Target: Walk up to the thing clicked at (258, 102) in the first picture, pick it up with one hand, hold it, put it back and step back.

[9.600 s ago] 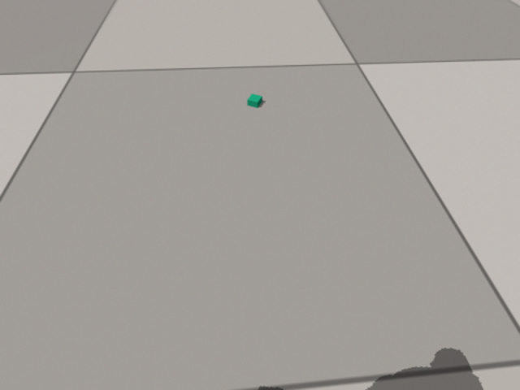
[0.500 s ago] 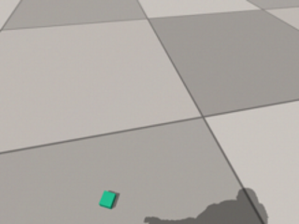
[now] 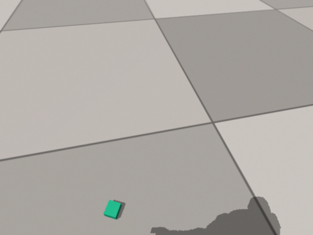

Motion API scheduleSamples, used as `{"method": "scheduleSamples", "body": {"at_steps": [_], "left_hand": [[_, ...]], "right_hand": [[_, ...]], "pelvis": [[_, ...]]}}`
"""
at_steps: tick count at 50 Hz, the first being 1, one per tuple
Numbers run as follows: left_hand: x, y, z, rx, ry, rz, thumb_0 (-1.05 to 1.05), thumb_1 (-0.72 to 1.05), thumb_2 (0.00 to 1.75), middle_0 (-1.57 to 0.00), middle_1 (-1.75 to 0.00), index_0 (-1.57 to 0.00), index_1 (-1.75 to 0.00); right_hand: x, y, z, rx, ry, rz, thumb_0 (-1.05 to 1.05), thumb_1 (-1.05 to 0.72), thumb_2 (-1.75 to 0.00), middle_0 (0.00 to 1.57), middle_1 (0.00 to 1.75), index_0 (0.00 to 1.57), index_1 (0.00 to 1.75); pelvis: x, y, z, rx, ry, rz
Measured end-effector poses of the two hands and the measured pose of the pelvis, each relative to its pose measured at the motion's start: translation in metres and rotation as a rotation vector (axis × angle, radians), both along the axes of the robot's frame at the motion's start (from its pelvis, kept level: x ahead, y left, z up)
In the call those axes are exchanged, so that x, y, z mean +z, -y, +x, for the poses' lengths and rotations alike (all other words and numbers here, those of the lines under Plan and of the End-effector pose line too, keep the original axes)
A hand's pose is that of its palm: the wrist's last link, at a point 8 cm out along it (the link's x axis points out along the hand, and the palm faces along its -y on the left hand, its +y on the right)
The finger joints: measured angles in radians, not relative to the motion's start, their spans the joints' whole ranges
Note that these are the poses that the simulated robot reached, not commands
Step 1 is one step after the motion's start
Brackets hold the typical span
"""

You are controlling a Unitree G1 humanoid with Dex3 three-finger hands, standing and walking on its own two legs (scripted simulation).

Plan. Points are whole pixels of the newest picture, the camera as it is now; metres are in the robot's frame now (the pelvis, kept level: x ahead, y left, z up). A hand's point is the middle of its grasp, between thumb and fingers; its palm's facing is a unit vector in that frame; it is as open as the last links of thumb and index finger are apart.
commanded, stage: stand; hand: left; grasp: from above
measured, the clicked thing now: (112, 209) +0.42 +0.26 -0.76
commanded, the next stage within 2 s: rise first in 0.44 s
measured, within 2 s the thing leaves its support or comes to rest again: neither
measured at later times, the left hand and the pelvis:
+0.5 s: hand out of the picture +0.07 +0.25 -0.16, palm faces -0.04 -0.94 -0.34, open 7.4 cm; pelvis +0.00 +0.00 +0.00, yaw +0 degrees
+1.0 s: hand out of the picture +0.12 +0.26 -0.20, palm faces -0.06 -0.89 -0.45, open 12.5 cm; pelvis -0.02 +0.01 -0.04, yaw +0 degrees
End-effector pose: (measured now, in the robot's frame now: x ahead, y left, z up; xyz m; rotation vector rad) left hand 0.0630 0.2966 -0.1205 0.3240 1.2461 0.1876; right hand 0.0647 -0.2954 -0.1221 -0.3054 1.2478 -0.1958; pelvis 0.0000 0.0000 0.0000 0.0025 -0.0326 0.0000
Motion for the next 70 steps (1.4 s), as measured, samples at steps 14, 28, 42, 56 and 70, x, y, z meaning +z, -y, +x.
{"method": "scheduleSamples", "body": {"at_steps": [14,28,42,56,70], "left_hand": [[0.0,0.0,0.004,-0.004,0.007,0.002,0.0,0.9,0.9,-0.21,-0.3,-0.2,-0.3],[-0.001,0.0,0.004,-0.011,0.007,-0.004,0.0,0.9,0.9,-0.2,-0.3,-0.2,-0.31],[-0.017,-0.002,0.073,-0.059,0.123,0.05,0.0,0.29,0.91,-0.16,-0.79,-0.16,-0.79],[-0.054,-0.008,0.054,-0.023,0.021,0.168,0.0,-0.38,0.89,-0.2,-0.96,-0.19,-0.97],[-0.078,-0.008,0.056,-0.001,-0.027,0.271,0.0,-0.42,0.88,-0.21,-0.94,-0.2,-0.95]], "right_hand": [[0.001,0.001,0.003,-0.002,0.006,-0.002,0.01,-0.9,-0.9,0.2,0.3,0.21,0.3],[0.002,0.001,0.0,-0.012,0.003,-0.006,0.01,-0.9,-0.9,0.2,0.3,0.21,0.3],[-0.015,-0.042,0.0,-0.027,0.147,0.072,0.01,-0.88,-0.89,0.2,0.3,0.21,0.3],[-0.034,-0.053,0.04,0.043,0.289,0.055,0.01,-0.91,-0.9,0.2,0.3,0.21,0.3],[-0.057,-0.06,0.075,0.083,0.351,0.032,0.01,-0.91,-0.9,0.2,0.3,0.21,0.3]], "pelvis": [[0.0,0.0,0.002,-0.001,0.0,-0.001],[0.0,-0.001,0.001,-0.004,0.001,-0.001],[-0.024,-0.004,-0.018,0.006,-0.165,-0.007],[-0.059,-0.01,-0.016,0.008,-0.259,-0.016],[-0.085,-0.007,-0.016,0.015,-0.333,-0.029]]}}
